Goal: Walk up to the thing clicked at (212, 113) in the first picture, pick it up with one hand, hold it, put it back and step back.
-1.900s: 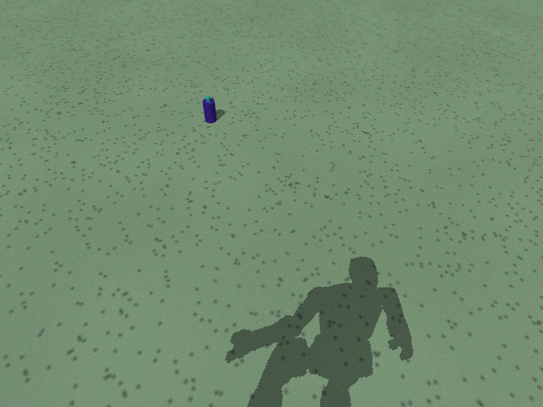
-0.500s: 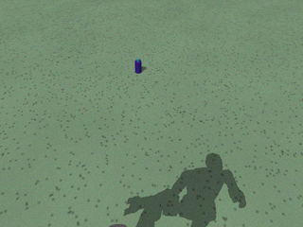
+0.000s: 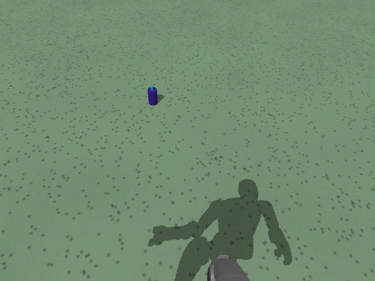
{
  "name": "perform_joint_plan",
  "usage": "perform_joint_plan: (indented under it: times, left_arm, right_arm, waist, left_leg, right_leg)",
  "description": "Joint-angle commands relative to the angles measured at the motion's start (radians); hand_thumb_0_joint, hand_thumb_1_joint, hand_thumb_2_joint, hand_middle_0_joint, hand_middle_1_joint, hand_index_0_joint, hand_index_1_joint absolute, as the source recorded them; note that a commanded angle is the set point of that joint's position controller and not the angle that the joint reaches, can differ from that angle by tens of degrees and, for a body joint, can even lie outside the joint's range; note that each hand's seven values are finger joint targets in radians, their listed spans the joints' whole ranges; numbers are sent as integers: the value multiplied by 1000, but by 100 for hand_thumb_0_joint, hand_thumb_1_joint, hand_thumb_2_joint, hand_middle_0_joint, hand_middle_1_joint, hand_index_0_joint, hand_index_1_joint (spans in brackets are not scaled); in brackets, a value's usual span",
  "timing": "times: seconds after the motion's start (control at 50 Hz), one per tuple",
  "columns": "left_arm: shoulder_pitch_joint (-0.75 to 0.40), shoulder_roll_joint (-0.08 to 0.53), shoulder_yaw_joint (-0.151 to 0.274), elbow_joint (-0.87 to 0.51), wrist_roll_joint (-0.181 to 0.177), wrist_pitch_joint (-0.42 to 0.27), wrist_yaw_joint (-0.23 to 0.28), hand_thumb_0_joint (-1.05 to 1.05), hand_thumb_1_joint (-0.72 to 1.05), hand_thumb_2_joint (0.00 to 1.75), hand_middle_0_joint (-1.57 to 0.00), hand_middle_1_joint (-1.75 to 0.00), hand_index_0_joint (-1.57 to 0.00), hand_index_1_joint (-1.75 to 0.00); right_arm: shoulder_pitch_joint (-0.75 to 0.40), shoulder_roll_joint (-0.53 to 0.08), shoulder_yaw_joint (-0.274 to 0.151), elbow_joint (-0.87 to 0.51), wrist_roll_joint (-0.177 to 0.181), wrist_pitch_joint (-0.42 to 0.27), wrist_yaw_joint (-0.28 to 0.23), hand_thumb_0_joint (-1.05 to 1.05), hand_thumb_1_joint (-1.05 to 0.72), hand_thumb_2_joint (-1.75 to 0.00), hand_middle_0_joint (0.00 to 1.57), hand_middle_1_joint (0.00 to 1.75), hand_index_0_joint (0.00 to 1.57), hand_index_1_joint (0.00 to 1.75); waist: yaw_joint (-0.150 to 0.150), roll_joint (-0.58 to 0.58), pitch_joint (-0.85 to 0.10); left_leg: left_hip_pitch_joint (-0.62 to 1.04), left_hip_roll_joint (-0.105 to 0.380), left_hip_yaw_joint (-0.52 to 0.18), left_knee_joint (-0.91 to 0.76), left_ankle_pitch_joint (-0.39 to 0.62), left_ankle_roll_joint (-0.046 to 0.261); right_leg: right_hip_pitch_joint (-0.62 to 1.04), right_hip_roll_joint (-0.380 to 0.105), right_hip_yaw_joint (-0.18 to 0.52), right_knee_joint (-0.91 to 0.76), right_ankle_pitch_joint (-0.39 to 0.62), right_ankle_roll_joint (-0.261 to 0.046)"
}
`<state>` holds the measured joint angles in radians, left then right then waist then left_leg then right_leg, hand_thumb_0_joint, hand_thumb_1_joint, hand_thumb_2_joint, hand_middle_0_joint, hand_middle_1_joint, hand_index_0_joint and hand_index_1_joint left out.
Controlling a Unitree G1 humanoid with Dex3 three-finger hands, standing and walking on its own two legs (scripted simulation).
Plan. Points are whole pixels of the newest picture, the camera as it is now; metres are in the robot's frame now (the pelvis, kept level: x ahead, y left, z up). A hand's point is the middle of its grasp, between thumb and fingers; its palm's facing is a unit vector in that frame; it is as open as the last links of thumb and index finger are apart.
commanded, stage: walk up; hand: left
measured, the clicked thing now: (152, 94) +1.55 +0.19 -0.69
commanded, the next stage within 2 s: none
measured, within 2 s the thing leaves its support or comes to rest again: neither
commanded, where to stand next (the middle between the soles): +1.15 -0.05 m, yaw +2 degrees
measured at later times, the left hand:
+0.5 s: hand (94, 210) +0.33 +0.24 -0.15, palm faces +0.01 -0.94 -0.35, open 7.4 cm
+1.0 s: hand (116, 131) +0.62 +0.23 -0.13, palm faces -0.10 -0.92 -0.38, open 7.4 cm
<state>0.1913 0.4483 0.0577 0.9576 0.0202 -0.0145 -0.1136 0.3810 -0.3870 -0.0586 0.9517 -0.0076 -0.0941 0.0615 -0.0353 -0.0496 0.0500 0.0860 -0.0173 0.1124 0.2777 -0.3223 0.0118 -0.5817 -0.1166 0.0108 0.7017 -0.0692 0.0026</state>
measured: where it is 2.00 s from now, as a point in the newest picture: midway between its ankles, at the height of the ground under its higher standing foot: (188, 165)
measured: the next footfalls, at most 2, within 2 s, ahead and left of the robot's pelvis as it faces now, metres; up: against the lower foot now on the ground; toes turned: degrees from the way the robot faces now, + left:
right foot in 0.10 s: +0.26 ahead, -0.15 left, +0.00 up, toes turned -4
left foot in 0.56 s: +0.50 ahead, +0.11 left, +0.00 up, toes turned +8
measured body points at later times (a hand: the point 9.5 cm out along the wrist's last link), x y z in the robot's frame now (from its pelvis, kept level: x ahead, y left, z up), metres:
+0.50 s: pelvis +0.29 -0.03 -0.01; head +0.31 -0.02 +0.44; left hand +0.33 +0.29 -0.12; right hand +0.42 -0.36 -0.10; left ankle +0.44 +0.11 -0.71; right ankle +0.22 -0.15 -0.74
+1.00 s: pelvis +0.53 -0.05 -0.01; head +0.54 -0.07 +0.44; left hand +0.63 +0.27 -0.11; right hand +0.55 -0.38 -0.13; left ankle +0.46 +0.10 -0.74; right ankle +0.65 -0.19 -0.73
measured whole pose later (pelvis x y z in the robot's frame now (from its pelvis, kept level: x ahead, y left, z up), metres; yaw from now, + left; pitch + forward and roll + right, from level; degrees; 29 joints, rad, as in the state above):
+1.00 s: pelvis +0.53 -0.05 -0.01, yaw -2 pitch -2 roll +3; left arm 0.25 0.44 0.06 0.90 0.02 -0.04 -0.10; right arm 0.37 -0.43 -0.05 0.87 -0.01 -0.08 0.05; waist -0.03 -0.02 0.06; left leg -0.06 0.07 0.15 0.50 -0.39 -0.04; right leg -0.44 -0.11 -0.02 0.61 -0.16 -0.02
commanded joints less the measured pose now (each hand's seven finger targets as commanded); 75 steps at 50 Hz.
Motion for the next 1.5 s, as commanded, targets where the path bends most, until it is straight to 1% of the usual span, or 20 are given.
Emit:
perform_joint_plan:
  times: [0.0, 0.08, 0.1, 0.14, 0.24, 0.46, 0.52, 0.54, 0.58, 0.6, 0.64, 0.7, 0.84, 0.98, 1.0, 1.02, 1.06, 1.16, 1.32, 1.48]
  left_arm:
    - [-240, 124, 30, -155, -7, -49, 6, 0, 90, 90, -20, -30, -20, -30]
    - [12, 166, 64, -89, -5, -49, 32, 0, 90, 90, -20, -30, -20, -30]
    - [157, 215, 91, -51, -2, -55, 44, 0, 90, 90, -20, -30, -20, -30]
    - [247, 327, 124, -60, -11, -61, 62, 0, 90, 90, -20, -30, -20, -30]
    - [59, 204, 76, -121, -33, -76, 86, 0, 90, 90, -20, -30, -20, -30]
    - [44, 233, 69, -167, -7, -98, 56, 0, 90, 90, -20, -30, -20, -30]
    - [75, 207, 53, -174, -9, -88, 61, 0, 90, 90, -20, -30, -20, -30]
    - [109, 159, 36, -177, -12, -83, 67, 0, 90, 90, -20, -30, -20, -30]
    - [190, 175, 34, -168, -32, -68, 85, 0, 90, 90, -20, -30, -20, -30]
    - [155, 216, 35, -156, -20, -65, 95, 0, 90, 90, -20, -30, -20, -30]
    - [113, 205, 35, -143, -23, -77, 91, 0, 90, 90, -20, -30, -20, -30]
    - [182, 172, 39, -111, -33, -62, 71, 0, 90, 90, -20, -30, -20, -30]
    - [30, 162, 47, -158, -6, -49, 24, 0, 90, 90, -20, -30, -20, -30]
    - [157, 193, 81, -92, 0, -75, 41, 0, 90, 90, -20, -30, -20, -30]
    - [243, 242, 102, -72, 3, -86, 53, 0, 90, 90, -20, -30, -20, -30]
    - [280, 319, 119, -88, 1, -93, 68, 0, 90, 90, -20, -30, -20, -30]
    - [216, 340, 110, -114, -21, -86, 73, 0, 90, 90, -20, -30, -20, -30]
    - [105, 212, 70, -143, -28, -99, 86, 0, 90, 90, -20, -30, -20, -30]
    - [130, 230, 80, -182, -9, -105, 86, 0, 90, 90, -20, -30, -20, -30]
    - [139, 230, 68, -186, -11, -86, 89, 0, 90, 90, -20, -30, -20, -30]
  right_arm:
    - [-13, -293, -83, -85, -1, -21, -31, 0, -90, -90, 20, 30, 20, 30]
    - [-21, -289, -81, -113, -11, -4, -47, 0, -90, -90, 20, 30, 20, 30]
    - [32, -234, -60, -119, -9, -4, -46, 0, -90, -90, 20, 30, 20, 30]
    - [77, -242, -49, -132, 17, -5, -51, 0, -90, -90, 20, 30, 20, 30]
    - [-16, -208, -41, -105, 22, 3, -40, 0, -90, -90, 20, 30, 20, 30]
    - [-189, -191, -68, -152, -9, 0, 19, 0, -90, -90, 20, 30, 20, 30]
    - [-55, -246, -94, -108, -20, -10, 4, 0, -90, -90, 20, 30, 20, 30]
    - [82, -295, -112, -79, -41, -15, -8, 0, -90, -90, 20, 30, 20, 30]
    - [91, -386, -129, -125, -22, -20, -27, 0, -90, -90, 20, 30, 20, 30]
    - [53, -395, -135, -124, 1, -16, -28, 0, -90, -90, 20, 30, 20, 30]
    - [-18, -309, -97, -146, 13, -18, -39, 0, -90, -90, 20, 30, 20, 30]
    - [-72, -259, -69, -157, 21, -29, -37, 0, -90, -90, 20, 30, 20, 30]
    - [-89, -305, -80, -180, 5, -35, -25, 0, -90, -90, 20, 30, 20, 30]
    - [-94, -261, -65, -185, 3, -8, -30, 0, -90, -90, 20, 30, 20, 30]
    - [-23, -194, -40, -182, 4, -7, -29, 0, -90, -90, 20, 30, 20, 30]
    - [7, -134, -17, -197, 8, -4, -26, 0, -90, -90, 20, 30, 20, 30]
    - [-52, -269, -49, -165, 2, 15, -43, 0, -90, -90, 20, 30, 20, 30]
    - [7, -219, -41, -101, 18, 26, -22, 0, -90, -90, 20, 30, 20, 30]
    - [-160, -207, -56, -152, -9, 39, 9, 0, -90, -90, 20, 30, 20, 30]
    - [-99, -211, -66, -140, -15, 10, 7, 0, -90, -90, 20, 30, 20, 30]
  waist:
    - [-37, 117, 63]
    - [95, 66, -143]
    - [145, -40, -251]
    - [169, -239, -318]
    - [63, -49, -60]
    - [63, -69, 9]
    - [-13, 82, -71]
    - [-83, 224, -150]
    - [-67, 272, -209]
    - [-62, 244, -159]
    - [-32, 145, -73]
    - [38, 163, -36]
    - [8, 191, 51]
    - [106, 45, -81]
    - [140, -151, -146]
    - [140, -321, -141]
    - [136, -162, -50]
    - [45, -111, -13]
    - [84, -51, 63]
    - [16, 30, -47]
  left_leg:
    - [-81, 239, -112, -57, 397, 122]
    - [-115, 206, -50, 355, 635, 107]
    - [-291, 146, -27, 603, 455, 76]
    - [-745, -29, -70, 950, -203, 27]
    - [-590, 107, -186, 914, -24, 42]
    - [-408, 116, -47, 319, 262, -5]
    - [-144, 55, -16, 274, 157, 30]
    - [-1, 119, -121, 205, 26, 77]
    - [149, 474, -789, -1, -146, 235]
    - [93, 501, -797, 0, -119, 272]
    - [-60, 396, -482, 36, 268, 216]
    - [-244, 303, -223, 26, 385, 170]
    - [-305, 297, -145, -80, -2, 204]
    - [-384, 229, -61, 324, 177, 125]
    - [-473, 139, 8, 593, 134, 89]
    - [-675, 17, -4, 800, -185, 36]
    - [-749, 70, -137, 949, -187, 21]
    - [-617, 98, -177, 795, 28, 20]
    - [-663, 112, -163, 490, 157, -18]
    - [-287, 45, -36, 230, 190, 43]
  right_leg:
    - [47, 29, -80, -147, 23, -34]
    - [457, 108, -133, -195, -63, -84]
    - [727, 68, -51, -179, -119, -98]
    - [1039, -311, 647, -340, -182, -288]
    - [482, -153, 155, -362, 193, -213]
    - [308, -107, 10, -415, -161, -190]
    - [244, -58, -32, -147, -15, -156]
    - [176, 5, -77, 140, 0, -123]
    - [-119, 172, 11, 485, -483, -66]
    - [-147, 107, 76, 539, -453, -75]
    - [-75, 73, 132, 524, -337, -58]
    - [76, 39, 84, 404, -271, -29]
    - [74, -19, -11, 42, -118, 3]
    - [504, 67, -71, -141, -117, -42]
    - [644, 18, 28, -239, -268, -66]
    - [711, -211, 428, -379, -414, -119]
    - [577, -327, 640, -473, -443, -247]
    - [432, -133, 144, -417, 42, -164]
    - [410, -159, 72, -504, -258, -191]
    - [401, -116, -48, -178, 113, -153]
